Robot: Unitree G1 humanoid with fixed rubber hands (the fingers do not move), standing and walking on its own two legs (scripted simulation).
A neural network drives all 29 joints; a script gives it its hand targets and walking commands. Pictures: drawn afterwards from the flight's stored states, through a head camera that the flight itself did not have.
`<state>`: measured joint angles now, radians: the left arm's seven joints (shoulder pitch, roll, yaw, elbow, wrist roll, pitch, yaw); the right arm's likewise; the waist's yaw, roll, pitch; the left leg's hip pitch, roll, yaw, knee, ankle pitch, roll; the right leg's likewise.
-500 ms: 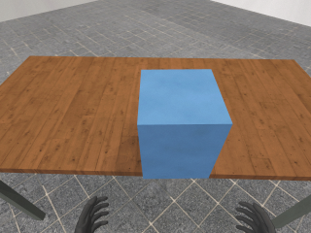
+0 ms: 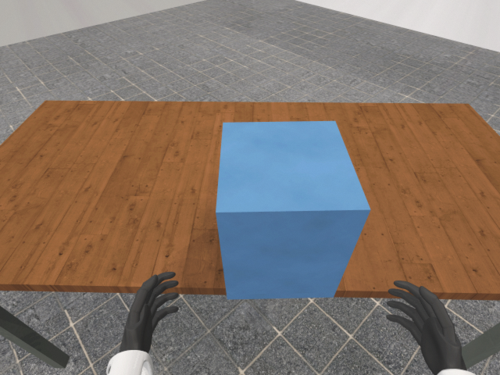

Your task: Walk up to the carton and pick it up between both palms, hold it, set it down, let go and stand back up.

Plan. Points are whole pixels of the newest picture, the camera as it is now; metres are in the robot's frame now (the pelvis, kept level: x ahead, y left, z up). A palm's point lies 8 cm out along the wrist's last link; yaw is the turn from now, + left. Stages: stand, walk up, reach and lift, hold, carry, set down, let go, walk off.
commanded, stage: reach and lift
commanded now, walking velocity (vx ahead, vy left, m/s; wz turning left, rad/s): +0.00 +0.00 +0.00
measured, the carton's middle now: (279, 212) +0.41 +0.00 +0.06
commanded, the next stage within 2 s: none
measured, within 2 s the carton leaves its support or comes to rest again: neither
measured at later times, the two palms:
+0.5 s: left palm (141, 269) +0.26 +0.19 +0.10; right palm (436, 280) +0.27 -0.22 +0.09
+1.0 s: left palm (148, 209) +0.33 +0.19 +0.15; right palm (439, 209) +0.35 -0.22 +0.15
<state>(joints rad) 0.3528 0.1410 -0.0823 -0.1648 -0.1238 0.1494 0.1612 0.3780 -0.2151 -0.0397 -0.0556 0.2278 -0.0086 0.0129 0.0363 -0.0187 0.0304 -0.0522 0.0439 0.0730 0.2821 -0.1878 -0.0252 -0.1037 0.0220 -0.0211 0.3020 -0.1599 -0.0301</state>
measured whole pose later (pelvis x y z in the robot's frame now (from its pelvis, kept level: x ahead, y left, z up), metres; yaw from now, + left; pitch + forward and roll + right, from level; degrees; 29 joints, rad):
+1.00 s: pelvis -0.01 +0.00 +0.00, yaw -2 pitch +1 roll +0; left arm -0.37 0.17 0.18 -0.12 -0.12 0.79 0.13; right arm -0.48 -0.41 0.04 0.27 0.44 0.40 -0.06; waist -0.01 -0.03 -0.03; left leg -0.13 0.05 0.07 0.29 -0.17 -0.03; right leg -0.20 0.04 0.02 0.32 -0.13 -0.03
